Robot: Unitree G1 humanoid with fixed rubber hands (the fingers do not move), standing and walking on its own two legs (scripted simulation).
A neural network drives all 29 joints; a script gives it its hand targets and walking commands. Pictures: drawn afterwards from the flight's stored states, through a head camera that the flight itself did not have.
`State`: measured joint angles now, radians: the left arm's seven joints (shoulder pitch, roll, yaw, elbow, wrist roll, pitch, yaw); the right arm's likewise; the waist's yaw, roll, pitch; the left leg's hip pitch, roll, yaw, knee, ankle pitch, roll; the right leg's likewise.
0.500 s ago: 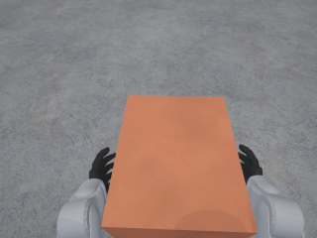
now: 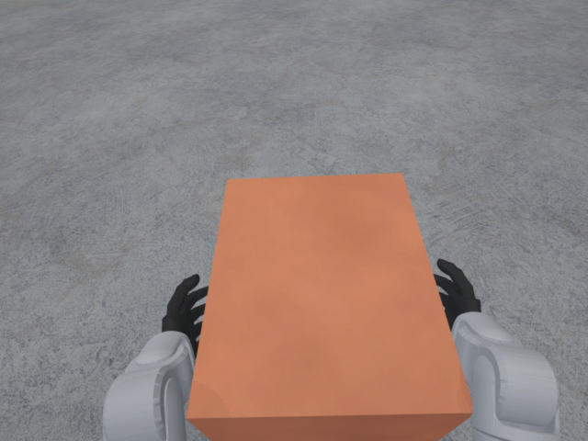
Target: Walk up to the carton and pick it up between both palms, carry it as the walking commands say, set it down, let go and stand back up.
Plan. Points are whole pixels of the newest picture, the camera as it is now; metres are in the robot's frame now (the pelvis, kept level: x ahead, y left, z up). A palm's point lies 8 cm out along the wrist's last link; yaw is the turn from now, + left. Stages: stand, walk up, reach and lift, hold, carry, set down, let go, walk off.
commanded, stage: carry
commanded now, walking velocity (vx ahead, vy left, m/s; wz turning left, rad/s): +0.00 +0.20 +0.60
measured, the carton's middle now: (318, 324) +0.30 +0.00 +0.02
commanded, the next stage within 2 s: none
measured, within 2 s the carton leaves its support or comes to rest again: neither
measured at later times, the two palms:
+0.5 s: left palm out of the picture +0.15 +0.33 +0.10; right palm (305, 333) +0.25 +0.02 +0.08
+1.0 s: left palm out of the picture +0.01 +0.52 +0.08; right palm (96, 388) +0.20 +0.25 +0.07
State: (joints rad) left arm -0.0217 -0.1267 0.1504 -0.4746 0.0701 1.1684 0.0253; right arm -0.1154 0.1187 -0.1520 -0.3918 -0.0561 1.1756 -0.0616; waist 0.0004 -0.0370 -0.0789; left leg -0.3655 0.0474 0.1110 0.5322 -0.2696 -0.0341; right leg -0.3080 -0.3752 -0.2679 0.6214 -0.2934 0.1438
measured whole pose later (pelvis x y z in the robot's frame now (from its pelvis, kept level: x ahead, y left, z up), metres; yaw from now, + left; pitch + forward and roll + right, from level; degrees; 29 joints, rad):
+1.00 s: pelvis -0.11 +0.25 +0.00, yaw +34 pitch +5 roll +1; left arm -0.01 -0.13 0.15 -0.48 0.03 1.13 0.04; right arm -0.06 0.13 -0.14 -0.44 -0.07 1.13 -0.05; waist 0.00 0.01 -0.05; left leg -0.47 -0.10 0.00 0.52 -0.13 0.07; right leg -0.47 -0.06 -0.14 0.80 -0.46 0.03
